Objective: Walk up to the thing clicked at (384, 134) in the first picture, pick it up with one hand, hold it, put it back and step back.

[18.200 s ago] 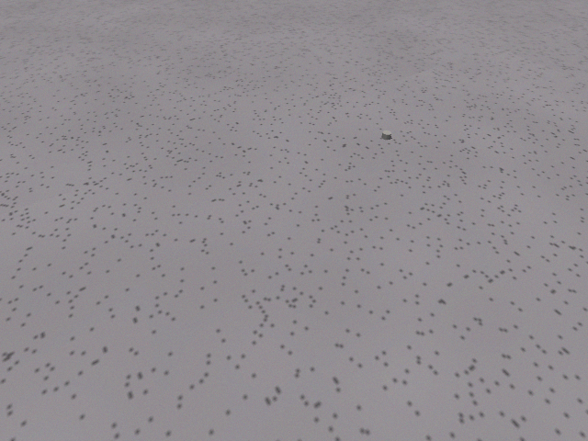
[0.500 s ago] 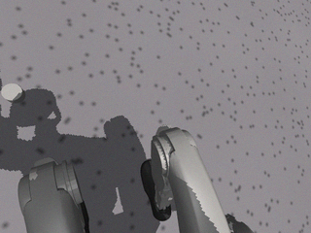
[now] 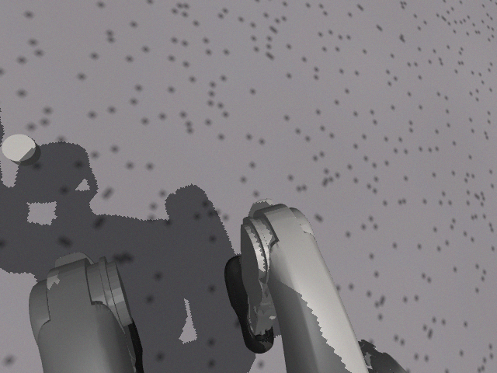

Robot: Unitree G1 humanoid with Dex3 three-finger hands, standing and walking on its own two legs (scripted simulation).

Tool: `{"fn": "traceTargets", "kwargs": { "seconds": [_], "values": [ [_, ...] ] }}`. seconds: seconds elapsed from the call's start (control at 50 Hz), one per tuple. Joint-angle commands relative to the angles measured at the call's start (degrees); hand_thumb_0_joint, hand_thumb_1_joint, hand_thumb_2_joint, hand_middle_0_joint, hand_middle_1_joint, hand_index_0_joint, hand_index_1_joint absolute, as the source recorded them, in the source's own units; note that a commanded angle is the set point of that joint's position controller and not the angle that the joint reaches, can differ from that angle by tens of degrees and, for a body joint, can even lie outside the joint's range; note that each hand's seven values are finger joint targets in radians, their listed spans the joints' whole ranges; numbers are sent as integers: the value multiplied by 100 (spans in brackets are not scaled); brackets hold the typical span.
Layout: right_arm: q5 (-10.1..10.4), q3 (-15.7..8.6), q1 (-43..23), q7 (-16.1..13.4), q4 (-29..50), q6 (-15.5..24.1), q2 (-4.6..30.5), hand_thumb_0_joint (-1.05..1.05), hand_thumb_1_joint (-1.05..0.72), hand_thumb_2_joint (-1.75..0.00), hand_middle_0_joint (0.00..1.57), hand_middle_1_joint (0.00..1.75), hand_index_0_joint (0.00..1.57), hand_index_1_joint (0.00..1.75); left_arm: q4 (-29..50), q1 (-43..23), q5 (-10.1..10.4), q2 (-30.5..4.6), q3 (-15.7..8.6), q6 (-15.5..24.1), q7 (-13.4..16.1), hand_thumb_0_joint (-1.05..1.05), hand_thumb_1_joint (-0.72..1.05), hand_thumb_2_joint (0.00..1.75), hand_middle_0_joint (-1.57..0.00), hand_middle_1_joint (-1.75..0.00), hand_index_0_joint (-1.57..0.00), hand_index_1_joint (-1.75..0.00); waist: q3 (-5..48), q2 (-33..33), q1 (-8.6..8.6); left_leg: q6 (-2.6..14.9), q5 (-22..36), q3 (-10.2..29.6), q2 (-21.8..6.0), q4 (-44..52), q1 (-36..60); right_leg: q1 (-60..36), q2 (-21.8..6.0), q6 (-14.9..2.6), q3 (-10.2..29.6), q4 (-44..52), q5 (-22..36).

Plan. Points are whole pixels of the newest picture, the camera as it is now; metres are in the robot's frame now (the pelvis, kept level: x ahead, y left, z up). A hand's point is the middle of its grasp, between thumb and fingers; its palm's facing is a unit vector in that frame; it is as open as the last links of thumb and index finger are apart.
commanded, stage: rise first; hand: left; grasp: from above
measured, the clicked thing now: (22, 150) +0.52 +0.26 -0.31
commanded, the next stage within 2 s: none
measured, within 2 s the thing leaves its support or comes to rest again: neither
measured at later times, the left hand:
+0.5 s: hand out of the picture +0.49 +0.30 -0.18, palm faces -0.44 -0.08 -0.90, open 13.6 cm
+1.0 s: hand out of the picture +0.49 +0.30 -0.18, palm faces -0.43 -0.09 -0.90, open 13.2 cm
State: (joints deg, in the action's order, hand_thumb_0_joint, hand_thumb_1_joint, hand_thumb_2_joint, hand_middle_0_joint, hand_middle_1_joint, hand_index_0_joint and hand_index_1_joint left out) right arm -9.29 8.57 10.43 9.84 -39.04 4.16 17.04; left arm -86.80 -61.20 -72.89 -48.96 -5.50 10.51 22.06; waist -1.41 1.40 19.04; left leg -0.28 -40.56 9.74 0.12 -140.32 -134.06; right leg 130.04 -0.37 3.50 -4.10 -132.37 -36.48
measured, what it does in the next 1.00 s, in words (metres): stands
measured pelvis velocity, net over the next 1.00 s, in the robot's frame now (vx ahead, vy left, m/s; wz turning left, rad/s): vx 0.00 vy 0.00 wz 0.00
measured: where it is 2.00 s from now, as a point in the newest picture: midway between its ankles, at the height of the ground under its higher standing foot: (195, 348)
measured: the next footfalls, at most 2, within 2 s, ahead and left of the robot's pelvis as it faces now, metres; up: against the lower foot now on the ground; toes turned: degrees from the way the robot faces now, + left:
none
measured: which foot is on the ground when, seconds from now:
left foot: down 0.00-1.00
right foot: down 0.00-1.00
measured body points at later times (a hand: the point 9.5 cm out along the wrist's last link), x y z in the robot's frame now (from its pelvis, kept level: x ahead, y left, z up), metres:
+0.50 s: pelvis +0.00 +0.00 +0.00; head +0.25 +0.09 +0.36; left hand +0.51 +0.30 -0.13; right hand +0.03 -0.27 -0.08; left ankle +0.07 +0.12 -0.29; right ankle +0.11 -0.13 -0.29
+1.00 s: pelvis +0.00 +0.00 +0.00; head +0.25 +0.09 +0.36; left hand +0.50 +0.30 -0.13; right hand +0.02 -0.27 -0.08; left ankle +0.07 +0.12 -0.29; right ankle +0.11 -0.13 -0.29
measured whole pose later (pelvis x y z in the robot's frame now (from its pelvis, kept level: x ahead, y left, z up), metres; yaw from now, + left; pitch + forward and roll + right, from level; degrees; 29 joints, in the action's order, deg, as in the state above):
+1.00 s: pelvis +0.00 +0.00 +0.00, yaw +0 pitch +33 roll -11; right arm -9.8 8.8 11.4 9.6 -38.7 4.8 17.3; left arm -88.4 -61.8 -74.3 -49.4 -5.9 11.1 22.9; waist -1.2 1.4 19.6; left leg -0.2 -39.7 9.8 0.5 -140.7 -134.8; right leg 130.5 -0.4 3.4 -4.2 -132.7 -35.8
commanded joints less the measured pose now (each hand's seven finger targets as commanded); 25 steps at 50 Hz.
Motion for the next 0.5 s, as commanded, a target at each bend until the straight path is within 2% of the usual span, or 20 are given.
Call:
{"fn": "traceTargets", "kwargs": {
  "seconds": [0.0, 0.04, 0.06, 0.1, 0.14, 0.16, 0.2, 0.22, 0.24, 0.26, 0.3, 0.34, 0.36, 0.38, 0.4, 0.42, 0.44, 0.46, 0.48],
  "values": [
    [38, -517, 1306, -85, -64, -30, 1618, 0, -90, -90, 20, 30, 20, 30, 814, -1769, 54, -1367, -63, 42, 170, 0, -47, 95, -16, -92, -14, -93, 3870, -2268, 98, 131, 1216, -584, 39, 1527, 2947, -1978, 223, -533, -657, 1102, 1203],
    [29, -492, 1306, -91, -40, -39, 1608, 0, -90, -90, 20, 30, 20, 30, 728, -1751, 35, -1383, -49, 60, 154, 0, -47, 95, -16, -91, -15, -92, 3691, -2127, 152, 166, 1074, -609, 47, 1487, 2741, -2002, 232, -512, -646, 1167, 1100],
    [27, -513, 1365, -96, -60, -36, 1626, 0, -90, -90, 20, 30, 20, 30, 973, -1900, 54, -1476, -130, 90, 161, 0, -47, 95, -16, -90, -15, -92, 3780, -2169, 139, 153, 1148, -596, 41, 1507, 2852, -2025, 220, -517, -659, 1168, 1142],
    [9, -500, 1347, -79, -63, -30, 1594, 0, -90, -90, 20, 30, 20, 30, 752, -1686, 29, -1290, -33, 92, 140, 0, -47, 95, -16, -91, -15, -92, 3862, -2283, 134, 123, 1215, -589, 38, 1532, 2954, -2031, 231, -525, -674, 1114, 1185],
    [28, -499, 1318, -91, -38, -39, 1607, 0, -90, -90, 20, 30, 20, 30, 761, -1804, 48, -1278, 12, 106, 144, 0, -47, 95, -16, -92, -15, -93, 3845, -2173, 177, 144, 1151, -565, 38, 1506, 2893, -1995, 238, -521, -683, 1139, 1153],
    [14, -498, 1353, -102, -55, -50, 1620, 0, -90, -90, 20, 30, 20, 30, 965, -1984, 57, -1381, -39, 133, 165, 0, -47, 95, -16, -90, -15, -92, 3969, -2220, 171, 149, 1143, -591, 47, 1507, 2865, -2082, 236, -510, -672, 1164, 1155],
    [25, -497, 1297, -108, -60, -50, 1618, 0, -90, -90, 20, 30, 20, 30, 879, -1827, 24, -1465, -69, 125, 185, 0, -47, 95, -16, -91, -15, -92, 3940, -2326, 45, 127, 1120, -601, 52, 1576, 2912, -2017, 227, -533, -663, 1124, 1117],
    [22, -507, 1341, -104, -48, -49, 1625, 0, -90, -90, 20, 30, 20, 30, 750, -1800, 21, -1350, -37, 115, 188, 0, -47, 95, -16, -90, -15, -92, 3812, -2326, 121, 122, 1097, -583, 49, 1567, 2884, -1920, 218, -538, -685, 1118, 1096],
    [16, -495, 1331, -105, -41, -59, 1605, 0, -90, -90, 20, 30, 20, 30, 891, -1945, 5, -1319, -8, 122, 191, 0, -47, 95, -17, -90, -15, -92, 3931, -2295, 146, 126, 1119, -566, 44, 1574, 2933, -1948, 235, -536, -691, 1113, 1127],
    [27, -507, 1349, -123, -66, -67, 1629, 0, -90, -90, 20, 30, 20, 30, 962, -1963, -8, -1439, -84, 131, 212, 0, -46, 95, -17, -90, -15, -91, 4013, -2313, 126, 121, 1207, -558, 46, 1554, 3000, -1952, 221, -533, -694, 1093, 1201],
    [26, -525, 1387, -117, -56, -40, 1628, 0, -90, -90, 20, 30, 20, 30, 794, -1875, -22, -1328, -56, 85, 190, 0, -44, 93, -18, -89, -17, -90, 3838, -2294, 153, 126, 1233, -590, 53, 1544, 2983, -1890, 203, -532, -669, 1112, 1226],
    [37, -518, 1337, -117, -46, -47, 1633, 0, -90, -90, 20, 30, 20, 30, 739, -1804, -6, -1415, -102, 53, 208, 0, -43, 93, -20, -87, -18, -89, 3884, -2295, 89, 126, 1180, -584, 56, 1582, 2943, -1900, 209, -535, -673, 1122, 1172],
    [42, -498, 1289, -113, -52, -51, 1585, 0, -90, -90, 20, 30, 20, 30, 648, -1754, 10, -1245, 34, 38, 187, 0, -43, 92, -19, -87, -18, -89, 3812, -2251, 101, 136, 1108, -603, 50, 1560, 2895, -1877, 230, -545, -671, 1131, 1105],
    [40, -523, 1368, -113, -61, -43, 1621, 0, -90, -90, 20, 30, 20, 30, 839, -1852, 10, -1393, -88, 56, 179, 0, -43, 92, -20, -88, -19, -89, 3806, -2194, 132, 142, 1159, -594, 55, 1543, 2883, -1918, 218, -535, -671, 1142, 1158],
    [37, -519, 1351, -111, -64, -37, 1595, 0, -90, -90, 20, 30, 20, 30, 622, -1671, -11, -1257, 5, 18, 155, 0, -44, 93, -19, -88, -18, -89, 3728, -2189, 94, 144, 1163, -627, 63, 1532, 2830, -1921, 218, -542, -649, 1161, 1145],
    [28, -522, 1361, -108, -44, -23, 1623, 0, -90, -90, 20, 30, 20, 30, 693, -1720, 21, -1185, 25, 17, 121, 0, -42, 91, -20, -87, -18, -88, 3694, -2134, 157, 141, 1203, -615, 61, 1505, 2838, -1879, 208, -542, -661, 1156, 1173],
    [33, -543, 1396, -111, -42, -26, 1604, 0, -90, -90, 20, 30, 20, 30, 1055, -1890, 26, -1396, -101, 43, 129, 0, -42, 91, -20, -87, -19, -88, 3951, -2271, 94, 134, 1280, -607, 53, 1549, 3019, -1999, 213, -533, -651, 1156, 1240],
    [47, -523, 1360, -113, -69, -35, 1601, 0, -90, -90, 20, 30, 20, 30, 824, -1759, 30, -1328, -20, 30, 116, 0, -41, 91, -22, -86, -20, -87, 3955, -2316, 75, 124, 1321, -612, 53, 1532, 2987, -2006, 212, -535, -653, 1120, 1266],
    [36, -534, 1387, -96, -58, -30, 1618, 0, -90, -90, 20, 30, 20, 30, 826, -1745, 17, -1369, -66, 40, 105, 0, -40, 90, -21, -87, -20, -88, 3857, -2235, 99, 132, 1292, -623, 57, 1499, 2903, -2006, 215, -543, -650, 1125, 1237]
  ]
}}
